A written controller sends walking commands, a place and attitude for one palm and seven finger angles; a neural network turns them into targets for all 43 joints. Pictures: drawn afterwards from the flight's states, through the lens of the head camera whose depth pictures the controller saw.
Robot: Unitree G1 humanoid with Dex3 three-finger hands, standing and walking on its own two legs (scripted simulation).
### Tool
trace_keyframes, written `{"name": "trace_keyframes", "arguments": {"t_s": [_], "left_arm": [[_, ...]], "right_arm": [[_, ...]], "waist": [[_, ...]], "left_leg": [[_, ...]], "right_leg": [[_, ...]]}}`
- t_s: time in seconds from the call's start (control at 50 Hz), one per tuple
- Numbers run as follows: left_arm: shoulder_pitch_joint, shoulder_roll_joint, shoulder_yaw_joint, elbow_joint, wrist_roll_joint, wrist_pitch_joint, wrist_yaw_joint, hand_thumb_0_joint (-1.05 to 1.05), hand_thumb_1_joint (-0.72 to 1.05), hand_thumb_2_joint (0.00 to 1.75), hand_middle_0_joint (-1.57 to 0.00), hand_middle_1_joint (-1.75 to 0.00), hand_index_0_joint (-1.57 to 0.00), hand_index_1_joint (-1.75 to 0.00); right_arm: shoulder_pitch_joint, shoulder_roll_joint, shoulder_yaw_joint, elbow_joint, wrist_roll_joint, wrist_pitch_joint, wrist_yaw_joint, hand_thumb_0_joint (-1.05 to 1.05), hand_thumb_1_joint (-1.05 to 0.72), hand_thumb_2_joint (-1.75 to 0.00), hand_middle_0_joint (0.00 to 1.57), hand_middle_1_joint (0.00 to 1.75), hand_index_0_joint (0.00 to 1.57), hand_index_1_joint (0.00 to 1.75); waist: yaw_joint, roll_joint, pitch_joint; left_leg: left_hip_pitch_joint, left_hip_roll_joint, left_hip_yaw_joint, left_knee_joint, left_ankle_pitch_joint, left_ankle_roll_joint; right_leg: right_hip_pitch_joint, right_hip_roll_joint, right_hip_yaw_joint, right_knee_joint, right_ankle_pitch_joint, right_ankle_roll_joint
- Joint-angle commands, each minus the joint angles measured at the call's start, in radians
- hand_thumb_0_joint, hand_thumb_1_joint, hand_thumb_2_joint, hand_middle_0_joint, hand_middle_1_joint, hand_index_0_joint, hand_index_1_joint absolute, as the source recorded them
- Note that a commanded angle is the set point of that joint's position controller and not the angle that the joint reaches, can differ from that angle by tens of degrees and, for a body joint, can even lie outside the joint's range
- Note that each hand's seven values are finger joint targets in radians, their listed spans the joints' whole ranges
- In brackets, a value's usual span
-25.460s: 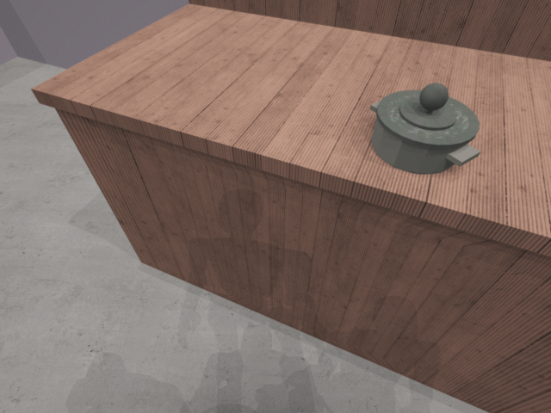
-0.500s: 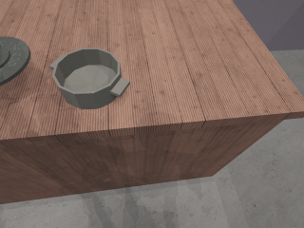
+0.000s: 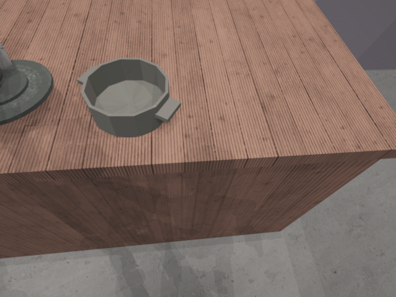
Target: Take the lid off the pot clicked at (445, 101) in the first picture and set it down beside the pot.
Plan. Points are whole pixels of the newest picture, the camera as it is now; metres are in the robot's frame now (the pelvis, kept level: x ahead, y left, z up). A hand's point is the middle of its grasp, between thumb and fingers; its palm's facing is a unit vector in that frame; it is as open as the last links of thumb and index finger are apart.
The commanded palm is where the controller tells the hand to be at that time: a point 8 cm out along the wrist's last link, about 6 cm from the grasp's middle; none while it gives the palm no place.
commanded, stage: lower the lid onto the table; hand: left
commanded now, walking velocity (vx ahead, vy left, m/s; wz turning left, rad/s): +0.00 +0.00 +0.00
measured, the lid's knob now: out of the picture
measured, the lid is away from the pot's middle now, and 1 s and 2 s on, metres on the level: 0.23 0.23 0.24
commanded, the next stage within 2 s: open the fingers wide in 0.64 s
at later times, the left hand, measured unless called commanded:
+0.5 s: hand out of the picture +0.47 +0.32 +0.16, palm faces -0.44 -0.27 -0.86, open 7.4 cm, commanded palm +0.53 +0.34 +0.23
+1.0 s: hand out of the picture +0.47 +0.33 +0.14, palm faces -0.40 -0.17 -0.90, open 7.4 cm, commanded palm +0.49 +0.33 +0.21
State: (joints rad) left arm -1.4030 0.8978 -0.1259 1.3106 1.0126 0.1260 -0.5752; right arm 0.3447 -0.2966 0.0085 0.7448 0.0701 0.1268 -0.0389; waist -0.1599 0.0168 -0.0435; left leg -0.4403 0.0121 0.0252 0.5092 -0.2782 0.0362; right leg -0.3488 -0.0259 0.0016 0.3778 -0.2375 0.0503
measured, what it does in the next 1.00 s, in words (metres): stands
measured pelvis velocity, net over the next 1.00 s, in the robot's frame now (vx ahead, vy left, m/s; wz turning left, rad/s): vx -0.01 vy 0.01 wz -0.02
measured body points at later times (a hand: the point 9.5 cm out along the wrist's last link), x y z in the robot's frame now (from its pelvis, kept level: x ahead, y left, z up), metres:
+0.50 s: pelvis -0.02 +0.00 -0.01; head +0.08 +0.02 +0.43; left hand +0.49 +0.33 +0.21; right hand -0.08 -0.28 -0.11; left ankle -0.03 +0.09 -0.74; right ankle -0.05 -0.16 -0.74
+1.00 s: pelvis -0.01 +0.01 -0.01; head +0.07 +0.03 +0.43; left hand +0.49 +0.34 +0.20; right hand -0.03 -0.27 -0.12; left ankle -0.03 +0.09 -0.74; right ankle -0.05 -0.16 -0.74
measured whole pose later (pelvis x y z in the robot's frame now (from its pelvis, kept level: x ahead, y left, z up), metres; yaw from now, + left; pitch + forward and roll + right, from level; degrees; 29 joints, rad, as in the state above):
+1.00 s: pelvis -0.01 +0.01 -0.01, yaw -1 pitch +14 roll -3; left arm -1.20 0.92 -0.03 1.19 1.01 -0.07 -0.50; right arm 0.37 -0.27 0.01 0.71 0.08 0.21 -0.06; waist -0.17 0.02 -0.08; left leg -0.56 0.03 0.03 0.64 -0.33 0.05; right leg -0.46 -0.01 0.01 0.49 -0.27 0.06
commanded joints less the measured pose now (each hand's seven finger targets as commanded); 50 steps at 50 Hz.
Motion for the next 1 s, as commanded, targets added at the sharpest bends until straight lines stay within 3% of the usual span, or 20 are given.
{"name": "trace_keyframes", "arguments": {"t_s": [0.0,0.08,0.12,0.24,0.3,0.36,0.42,0.5,0.54,0.6,0.64,0.7,0.72,0.74,0.76,0.82,0.84,0.92,0.94,0.98], "left_arm": [[-0.547,0.229,0.005,-0.178,0.013,-0.014,0.06,0.0,0.66,0.91,-0.83,-1.11,-0.86,-1.11],[-0.608,0.288,0.045,-0.243,0.023,-0.034,0.076,0.0,0.66,0.91,-0.83,-1.11,-0.86,-1.11],[-0.558,0.2,-0.02,-0.181,0.006,-0.034,0.068,0.0,0.66,0.91,-0.83,-1.11,-0.86,-1.11],[-0.605,0.253,0.013,-0.193,0.014,-0.042,0.082,0.0,0.66,0.91,-0.83,-1.11,-0.86,-1.11],[-0.579,0.196,-0.028,-0.122,0.016,-0.038,0.083,0.0,0.66,0.91,-0.83,-1.11,-0.86,-1.11],[-0.603,0.271,0.02,-0.154,0.025,-0.049,0.091,0.0,0.66,0.91,-0.83,-1.11,-0.86,-1.11],[-0.563,0.198,-0.031,-0.135,0.003,-0.056,0.084,0.0,0.66,0.91,-0.83,-1.11,-0.86,-1.11],[-0.62,0.275,0.018,-0.147,0.026,-0.065,0.099,0.0,0.66,0.91,-0.83,-1.11,-0.86,-1.11],[-0.622,0.3,0.039,-0.176,0.025,-0.071,0.103,0.0,0.66,0.91,-0.83,-1.11,-0.86,-1.11],[-0.546,0.262,0.012,-0.065,0.028,-0.067,0.099,0.0,0.66,0.91,-0.83,-1.11,-0.86,-1.11],[-0.552,0.348,0.068,-0.099,0.035,-0.078,0.106,0.0,0.66,0.91,-0.83,-1.11,-0.86,-1.11],[-0.537,0.295,0.03,-0.061,0.038,-0.073,0.106,0.0,0.66,0.91,-0.83,-1.11,-0.86,-1.11],[-0.377,0.189,0.019,-0.218,0.006,-0.088,0.099,0.0,0.66,0.91,-0.83,-1.11,-0.86,-1.11],[-0.306,0.279,0.118,-0.335,0.025,-0.134,0.122,0.0,0.65,0.9,-0.81,-1.1,-0.85,-1.11],[-0.286,0.263,0.107,-0.307,0.033,-0.15,0.129,0.0,0.63,0.89,-0.8,-1.1,-0.84,-1.1],[-0.289,0.297,0.135,-0.351,-0.001,-0.174,0.122,0.0,0.59,0.86,-0.76,-1.09,-0.79,-1.09],[-0.32,0.392,0.201,-0.385,0.002,-0.182,0.128,0.0,0.57,0.85,-0.75,-1.08,-0.78,-1.09],[-0.304,0.299,0.124,-0.351,-0.02,-0.203,0.116,0.0,0.5,0.83,-0.7,-1.06,-0.73,-1.06],[-0.314,0.377,0.182,-0.373,-0.011,-0.209,0.124,0.0,0.49,0.82,-0.69,-1.05,-0.72,-1.05],[-0.307,0.351,0.158,-0.364,-0.004,-0.218,0.127,0.0,0.45,0.82,-0.67,-1.04,-0.69,-1.04]], "right_arm": [[0.151,-0.204,-0.061,-0.024,-0.001,-0.01,-0.031,0.0,-0.9,-0.9,0.2,0.3,0.2,0.3],[0.153,-0.209,-0.061,-0.022,-0.004,-0.011,-0.036,0.0,-0.9,-0.9,0.2,0.3,0.2,0.3],[0.16,-0.203,-0.058,-0.014,0.003,-0.019,-0.039,0.0,-0.9,-0.9,0.2,0.3,0.2,0.3],[0.172,-0.219,-0.06,0.002,-0.004,-0.015,-0.044,0.0,-0.9,-0.9,0.2,0.3,0.2,0.3],[0.184,-0.214,-0.058,0.01,-0.004,-0.018,-0.047,0.0,-0.9,-0.9,0.2,0.3,0.2,0.3],[0.189,-0.219,-0.057,0.008,-0.006,-0.018,-0.052,0.0,-0.9,-0.9,0.2,0.3,0.2,0.3],[0.2,-0.215,-0.054,0.017,0.001,-0.025,-0.055,0.0,-0.9,-0.9,0.2,0.3,0.2,0.3],[0.214,-0.223,-0.058,0.023,-0.008,-0.019,-0.058,0.0,-0.9,-0.9,0.2,0.3,0.2,0.3],[0.221,-0.223,-0.06,0.022,-0.008,-0.022,-0.057,0.0,-0.9,-0.9,0.2,0.3,0.2,0.3],[0.231,-0.218,-0.054,0.024,-0.006,-0.019,-0.057,0.0,-0.9,-0.9,0.2,0.3,0.2,0.3],[0.233,-0.228,-0.051,0.024,-0.009,-0.015,-0.058,0.0,-0.9,-0.9,0.2,0.3,0.2,0.3],[0.246,-0.217,-0.053,0.022,-0.007,-0.011,-0.054,0.0,-0.9,-0.9,0.2,0.3,0.2,0.3],[0.231,-0.196,-0.075,-0.029,0.004,-0.017,-0.034,0.0,-0.9,-0.9,0.2,0.3,0.2,0.3],[0.226,-0.2,-0.086,-0.046,-0.016,0.004,-0.029,0.0,-0.9,-0.9,0.2,0.3,0.2,0.3],[0.21,-0.197,-0.081,-0.052,-0.019,0.019,-0.031,0.0,-0.9,-0.9,0.2,0.3,0.2,0.3],[0.183,-0.194,-0.08,-0.068,-0.004,0.047,-0.041,0.0,-0.9,-0.9,0.2,0.3,0.2,0.3],[0.174,-0.203,-0.081,-0.076,-0.007,0.057,-0.044,0.0,-0.9,-0.9,0.2,0.3,0.2,0.3],[0.16,-0.191,-0.076,-0.071,0.007,0.071,-0.048,0.0,-0.9,-0.9,0.2,0.3,0.2,0.3],[0.157,-0.198,-0.074,-0.074,0.002,0.079,-0.045,0.0,-0.9,-0.9,0.2,0.3,0.2,0.3],[0.139,-0.189,-0.069,-0.087,0.004,0.084,-0.046,0.0,-0.9,-0.9,0.2,0.3,0.2,0.3]], "waist": [[-0.023,0.117,-0.406],[-0.012,0.179,-0.479],[-0.02,0.157,-0.425],[-0.026,0.163,-0.442],[-0.039,0.17,-0.387],[-0.032,0.163,-0.444],[-0.037,0.16,-0.413],[-0.043,0.196,-0.447],[-0.032,0.239,-0.495],[-0.051,0.164,-0.407],[-0.035,0.162,-0.453],[-0.05,0.172,-0.44],[0.023,0.232,-0.553],[0.031,0.235,-0.583],[0.024,0.26,-0.569],[0.014,0.133,-0.483],[0.02,0.133,-0.52],[0.001,0.181,-0.429],[0.011,0.183,-0.453],[0.009,0.185,-0.447]], "left_leg": [[0.351,-0.03,-0.011,0.028,0.542,0.03],[0.391,-0.026,-0.019,0.041,0.593,0.023],[0.385,-0.021,-0.018,0.037,0.59,0.015],[0.353,-0.023,-0.017,0.037,0.482,0.023],[0.331,-0.025,-0.026,0.038,0.424,0.022],[0.328,-0.028,-0.024,0.049,0.445,0.026],[0.335,-0.021,-0.021,0.045,0.458,0.021],[0.321,-0.026,-0.026,0.064,0.436,0.025],[0.375,-0.017,-0.033,0.089,0.543,0.012],[0.286,-0.024,-0.024,0.088,0.451,0.022],[0.283,-0.027,-0.02,0.099,0.482,0.022],[0.281,-0.023,-0.022,0.112,0.518,0.02],[0.389,-0.017,-0.037,0.112,0.743,-0.006],[0.432,0.003,-0.047,0.151,0.833,-0.018],[0.428,-0.001,-0.044,0.165,0.852,-0.019],[0.312,-0.018,-0.009,0.133,0.624,0.026],[0.294,-0.025,-0.008,0.129,0.564,0.034],[0.327,-0.011,-0.014,0.134,0.656,0.023],[0.327,-0.012,-0.023,0.139,0.641,0.022],[0.309,-0.015,-0.024,0.137,0.613,0.021]], "right_leg": [[0.015,0.08,-0.055,0.011,0.348,-0.049],[0.02,0.08,-0.051,0.024,0.36,-0.054],[-0.015,0.086,-0.063,0.023,0.336,-0.056],[-0.024,0.084,-0.055,0.026,0.305,-0.055],[-0.075,0.09,-0.061,0.021,0.252,-0.058],[-0.042,0.089,-0.057,0.035,0.281,-0.058],[-0.069,0.093,-0.066,0.037,0.271,-0.059],[-0.075,0.094,-0.058,0.046,0.271,-0.058],[-0.086,0.096,-0.058,0.058,0.294,-0.056],[-0.102,0.098,-0.063,0.06,0.276,-0.053],[-0.072,0.098,-0.058,0.076,0.306,-0.051],[-0.096,0.099,-0.063,0.084,0.321,-0.05],[-0.07,0.099,-0.079,0.114,0.372,-0.066],[-0.101,0.101,-0.073,0.118,0.367,-0.062],[-0.127,0.103,-0.07,0.123,0.362,-0.064],[-0.064,0.093,-0.057,0.096,0.336,-0.058],[-0.027,0.089,-0.044,0.096,0.34,-0.055],[-0.105,0.094,-0.066,0.098,0.327,-0.06],[-0.098,0.095,-0.06,0.104,0.314,-0.059],[-0.101,0.095,-0.063,0.109,0.302,-0.065]]}}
